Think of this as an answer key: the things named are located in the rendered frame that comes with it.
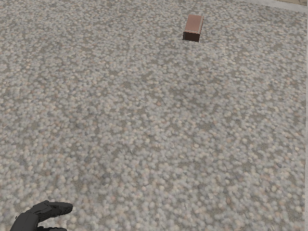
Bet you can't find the robot left hand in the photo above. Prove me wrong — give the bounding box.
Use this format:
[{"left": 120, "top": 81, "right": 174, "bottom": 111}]
[{"left": 10, "top": 200, "right": 73, "bottom": 231}]

